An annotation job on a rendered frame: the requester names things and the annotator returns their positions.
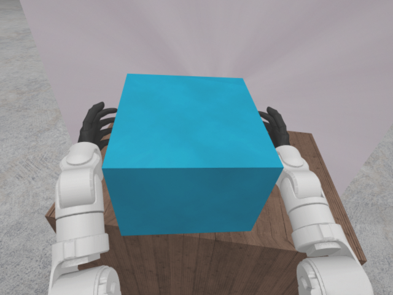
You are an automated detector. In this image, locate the right robot forearm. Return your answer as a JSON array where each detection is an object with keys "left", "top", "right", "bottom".
[{"left": 276, "top": 145, "right": 374, "bottom": 295}]

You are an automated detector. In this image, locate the carton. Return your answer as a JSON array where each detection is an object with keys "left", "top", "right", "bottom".
[{"left": 102, "top": 74, "right": 284, "bottom": 236}]

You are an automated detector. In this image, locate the left robot upper arm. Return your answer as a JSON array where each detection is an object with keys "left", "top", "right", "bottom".
[{"left": 50, "top": 265, "right": 122, "bottom": 295}]

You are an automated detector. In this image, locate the right robot upper arm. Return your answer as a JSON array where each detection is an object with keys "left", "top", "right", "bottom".
[{"left": 297, "top": 255, "right": 372, "bottom": 295}]

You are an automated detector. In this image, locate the left robot forearm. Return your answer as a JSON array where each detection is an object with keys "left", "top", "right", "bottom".
[{"left": 48, "top": 142, "right": 109, "bottom": 295}]

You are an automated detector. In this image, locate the pedestal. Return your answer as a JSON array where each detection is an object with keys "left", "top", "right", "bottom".
[{"left": 45, "top": 122, "right": 367, "bottom": 295}]

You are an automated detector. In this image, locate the right robot hand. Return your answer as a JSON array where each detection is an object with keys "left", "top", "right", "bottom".
[{"left": 258, "top": 107, "right": 290, "bottom": 148}]

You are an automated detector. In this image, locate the left robot hand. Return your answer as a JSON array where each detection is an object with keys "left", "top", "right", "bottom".
[{"left": 78, "top": 102, "right": 117, "bottom": 151}]

